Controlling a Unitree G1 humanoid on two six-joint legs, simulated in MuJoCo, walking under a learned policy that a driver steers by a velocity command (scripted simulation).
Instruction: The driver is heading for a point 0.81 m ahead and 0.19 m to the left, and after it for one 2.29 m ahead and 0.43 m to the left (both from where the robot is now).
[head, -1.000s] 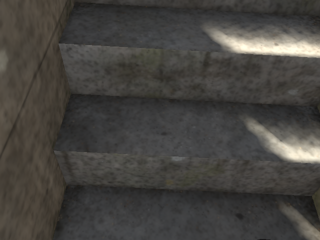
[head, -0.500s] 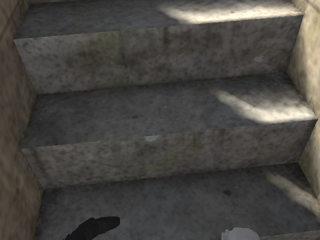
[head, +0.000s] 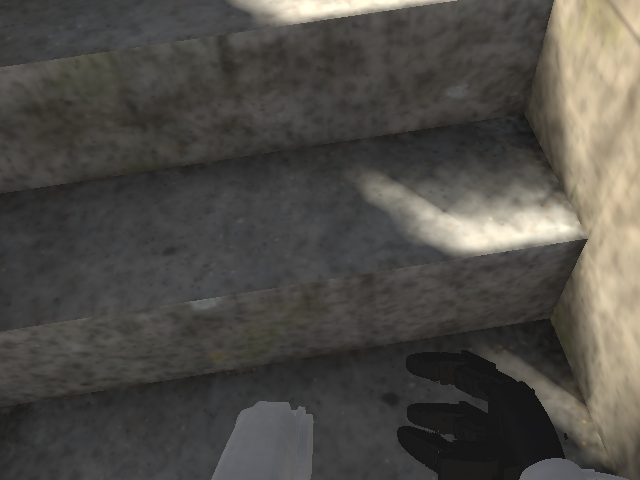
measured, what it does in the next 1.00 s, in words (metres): climbs, turning left: left foot 0.21 m higher, then right foot 0.21 m higher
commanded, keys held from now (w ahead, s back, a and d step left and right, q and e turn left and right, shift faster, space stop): w+q+shift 0.64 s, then w+shift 0.20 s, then w+e+shift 0.16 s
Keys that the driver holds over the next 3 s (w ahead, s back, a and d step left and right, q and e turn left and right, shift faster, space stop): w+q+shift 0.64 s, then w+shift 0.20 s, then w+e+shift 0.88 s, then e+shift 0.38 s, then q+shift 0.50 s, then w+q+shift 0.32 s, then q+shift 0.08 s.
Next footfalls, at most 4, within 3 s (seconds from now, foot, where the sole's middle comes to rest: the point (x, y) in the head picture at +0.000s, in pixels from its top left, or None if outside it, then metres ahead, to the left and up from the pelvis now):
0.14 left None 0.15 0.10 -0.58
0.48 right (515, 474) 0.33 -0.19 -0.37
0.90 left None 0.14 0.12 -0.55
1.10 right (395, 456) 0.35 -0.04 -0.37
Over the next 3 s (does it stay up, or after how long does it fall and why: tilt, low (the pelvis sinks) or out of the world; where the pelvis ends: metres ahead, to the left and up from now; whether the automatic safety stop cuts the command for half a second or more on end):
stays up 0.04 -0.01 0.18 its command is cut before an obstacle from the start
